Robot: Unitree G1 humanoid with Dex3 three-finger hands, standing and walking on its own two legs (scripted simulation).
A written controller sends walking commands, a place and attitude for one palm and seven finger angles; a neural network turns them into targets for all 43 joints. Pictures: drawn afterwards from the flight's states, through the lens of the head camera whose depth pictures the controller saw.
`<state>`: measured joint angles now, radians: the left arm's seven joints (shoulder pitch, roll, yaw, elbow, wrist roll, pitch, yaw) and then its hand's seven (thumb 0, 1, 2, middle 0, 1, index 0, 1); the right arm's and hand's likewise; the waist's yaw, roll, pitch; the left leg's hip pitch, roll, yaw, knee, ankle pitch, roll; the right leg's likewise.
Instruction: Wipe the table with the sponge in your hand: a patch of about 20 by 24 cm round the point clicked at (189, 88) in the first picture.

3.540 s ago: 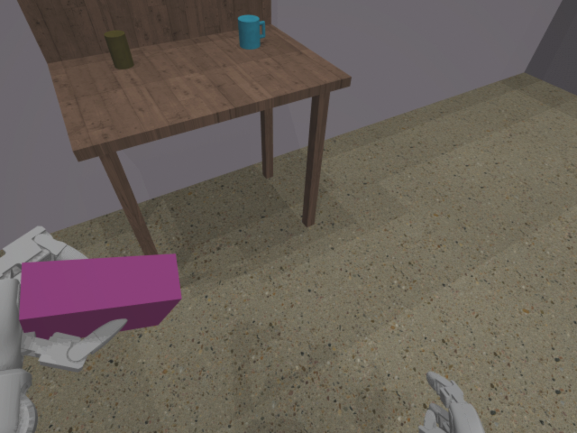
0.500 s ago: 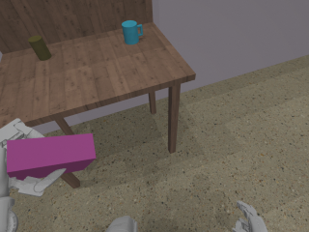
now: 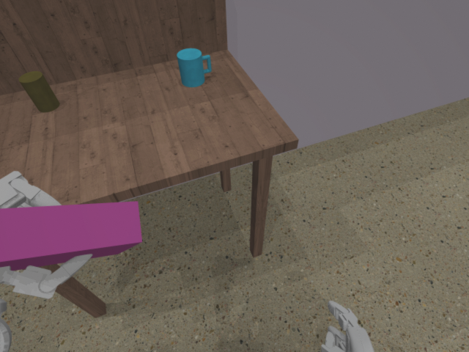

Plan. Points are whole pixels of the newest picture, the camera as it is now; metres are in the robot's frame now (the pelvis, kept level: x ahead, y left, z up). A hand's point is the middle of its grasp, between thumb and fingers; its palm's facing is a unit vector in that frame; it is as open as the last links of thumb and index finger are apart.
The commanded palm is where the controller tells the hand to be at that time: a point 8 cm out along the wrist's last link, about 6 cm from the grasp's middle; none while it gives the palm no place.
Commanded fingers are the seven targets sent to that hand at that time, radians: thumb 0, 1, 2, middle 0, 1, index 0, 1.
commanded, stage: take the last steps up to it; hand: left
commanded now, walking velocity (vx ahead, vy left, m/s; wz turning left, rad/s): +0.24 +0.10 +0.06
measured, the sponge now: (91, 234) +0.23 +0.19 +0.16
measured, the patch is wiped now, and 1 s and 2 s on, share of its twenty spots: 0.00 0.00 0.00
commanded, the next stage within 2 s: come to a stop and stand still in 0.54 s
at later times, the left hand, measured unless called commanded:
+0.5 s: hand (56, 174) +0.31 +0.27 +0.18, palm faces +0.44 -0.81 -0.39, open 9.1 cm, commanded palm +0.24 +0.30 +0.18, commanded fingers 0.00 0.10 1.30 -1.20 -1.60 -1.20 -1.60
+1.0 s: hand (97, 168) +0.33 +0.22 +0.17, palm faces +0.37 -0.80 -0.47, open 9.1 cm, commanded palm +0.26 +0.27 +0.18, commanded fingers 0.00 0.10 1.30 -1.20 -1.60 -1.20 -1.60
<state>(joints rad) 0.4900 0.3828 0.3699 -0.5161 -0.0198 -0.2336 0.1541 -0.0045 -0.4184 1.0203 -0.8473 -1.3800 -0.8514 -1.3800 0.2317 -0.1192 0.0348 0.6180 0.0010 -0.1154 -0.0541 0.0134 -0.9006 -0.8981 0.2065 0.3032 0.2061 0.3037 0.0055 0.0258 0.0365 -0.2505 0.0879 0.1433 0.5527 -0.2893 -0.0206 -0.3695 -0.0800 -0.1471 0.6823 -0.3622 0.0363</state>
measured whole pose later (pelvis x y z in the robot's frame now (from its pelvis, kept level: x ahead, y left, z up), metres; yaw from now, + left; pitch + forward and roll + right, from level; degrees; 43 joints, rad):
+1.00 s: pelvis +0.11 -0.01 +0.01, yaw +1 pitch +0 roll +3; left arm 0.52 0.37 0.36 -0.52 -0.02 -0.18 0.17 -0.01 -0.42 1.02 -0.85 -1.38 -0.85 -1.38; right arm 0.14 -0.23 0.00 0.59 0.00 -0.03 -0.07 0.02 -0.90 -0.90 0.20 0.30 0.20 0.30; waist -0.04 -0.03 0.08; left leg -0.37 0.01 0.06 0.87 -0.45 -0.05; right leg -0.30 -0.07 -0.12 0.52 -0.23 -0.05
